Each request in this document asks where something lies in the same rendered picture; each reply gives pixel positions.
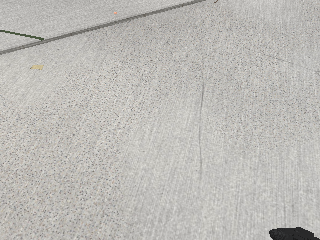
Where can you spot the robot right hand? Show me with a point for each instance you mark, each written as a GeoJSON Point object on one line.
{"type": "Point", "coordinates": [297, 233]}

